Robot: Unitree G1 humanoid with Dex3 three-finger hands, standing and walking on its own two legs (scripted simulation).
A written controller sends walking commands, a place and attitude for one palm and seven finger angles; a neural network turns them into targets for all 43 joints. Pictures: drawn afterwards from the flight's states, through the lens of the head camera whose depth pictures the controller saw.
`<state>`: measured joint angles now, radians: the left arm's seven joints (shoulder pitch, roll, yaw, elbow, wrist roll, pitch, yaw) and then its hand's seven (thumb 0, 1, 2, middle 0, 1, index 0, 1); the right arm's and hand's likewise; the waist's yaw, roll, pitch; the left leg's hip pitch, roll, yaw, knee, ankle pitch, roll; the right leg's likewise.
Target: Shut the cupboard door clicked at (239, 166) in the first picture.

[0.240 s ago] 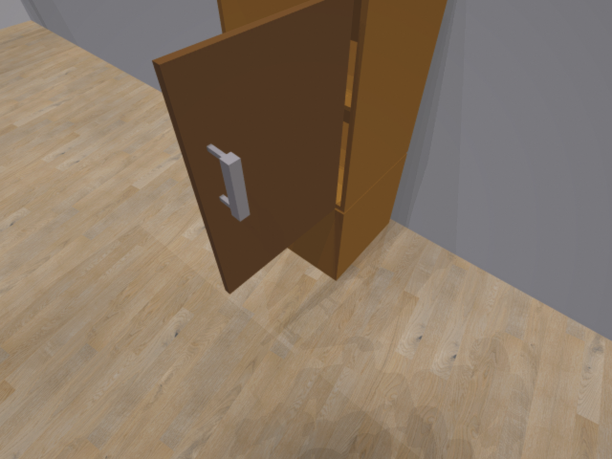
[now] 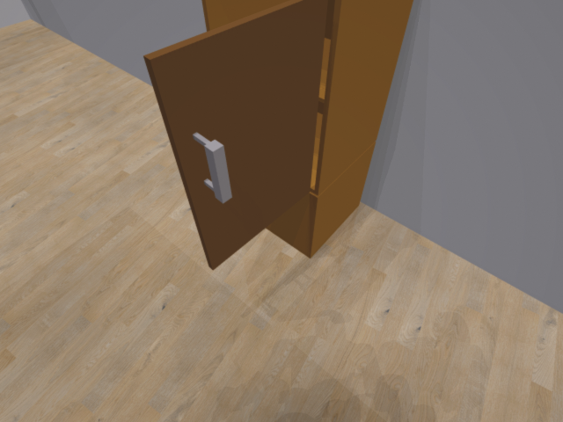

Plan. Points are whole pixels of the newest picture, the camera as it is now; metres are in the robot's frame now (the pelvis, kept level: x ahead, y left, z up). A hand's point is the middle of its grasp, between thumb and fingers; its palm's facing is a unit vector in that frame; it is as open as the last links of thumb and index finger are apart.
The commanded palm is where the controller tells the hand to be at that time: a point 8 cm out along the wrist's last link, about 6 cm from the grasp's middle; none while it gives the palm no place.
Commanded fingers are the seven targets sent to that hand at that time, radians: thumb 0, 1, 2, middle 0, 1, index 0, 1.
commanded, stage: stand and wait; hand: left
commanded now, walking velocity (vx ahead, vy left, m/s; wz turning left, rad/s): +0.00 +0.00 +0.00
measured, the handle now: (211, 167) +0.55 +0.17 +0.02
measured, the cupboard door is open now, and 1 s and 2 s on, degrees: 86 86 86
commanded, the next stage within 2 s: look at it before walking up in 0.04 s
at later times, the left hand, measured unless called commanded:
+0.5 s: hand out of the picture +0.03 +0.22 -0.17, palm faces +0.00 -0.96 -0.29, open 7.3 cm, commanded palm none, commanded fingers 0.00 0.90 0.90 -0.20 -0.30 -0.20 -0.30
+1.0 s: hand out of the picture +0.03 +0.20 -0.18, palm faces -0.07 -0.97 -0.25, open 7.3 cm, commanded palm none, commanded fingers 0.00 0.90 0.90 -0.20 -0.30 -0.20 -0.30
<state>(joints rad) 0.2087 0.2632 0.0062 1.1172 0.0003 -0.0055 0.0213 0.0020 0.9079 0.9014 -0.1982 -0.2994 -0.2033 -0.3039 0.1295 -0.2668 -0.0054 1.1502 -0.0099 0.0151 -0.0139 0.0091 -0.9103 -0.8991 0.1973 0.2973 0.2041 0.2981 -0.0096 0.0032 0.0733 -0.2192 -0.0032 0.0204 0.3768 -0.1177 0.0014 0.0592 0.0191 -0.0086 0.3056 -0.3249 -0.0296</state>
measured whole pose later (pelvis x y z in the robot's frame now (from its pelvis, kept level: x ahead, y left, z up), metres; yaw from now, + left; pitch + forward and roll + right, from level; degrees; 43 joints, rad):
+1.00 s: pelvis -0.01 +0.00 -0.01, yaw -7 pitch -1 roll +0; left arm 0.25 0.21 0.04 1.04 0.01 0.06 0.01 0.00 0.91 0.90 -0.20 -0.30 -0.20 -0.30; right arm 0.15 -0.22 -0.04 1.05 -0.02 0.04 -0.04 0.01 -0.91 -0.90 0.20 0.30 0.20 0.30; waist 0.01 0.00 0.09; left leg -0.31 0.07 0.11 0.56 -0.22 -0.01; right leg -0.11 0.06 0.08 0.55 -0.41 -0.04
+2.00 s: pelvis -0.05 -0.02 -0.01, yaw -40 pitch +1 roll +1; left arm 0.15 0.23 0.06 0.88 0.03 0.05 -0.01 0.00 0.91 0.90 -0.20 -0.30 -0.20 -0.30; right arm 0.18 -0.26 -0.05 0.90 -0.01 0.05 -0.02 0.01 -0.91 -0.90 0.19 0.30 0.20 0.30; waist -0.01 -0.02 0.12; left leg -0.39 0.05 0.07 0.86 -0.48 -0.06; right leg -0.35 0.03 0.07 0.58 -0.24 -0.02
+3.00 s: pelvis +0.07 -0.32 +0.00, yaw -67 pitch +1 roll +0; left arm 0.17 0.19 0.07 1.00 0.03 -0.01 -0.05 0.01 0.92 0.90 -0.19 -0.30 -0.20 -0.30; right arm 0.36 -0.18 -0.04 1.05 -0.04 -0.05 0.00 0.01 -0.93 -0.90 0.20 0.30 0.20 0.30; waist -0.02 0.01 0.06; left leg -0.09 0.13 0.20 0.41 -0.32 -0.06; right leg -0.47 -0.08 -0.10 0.70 -0.25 -0.01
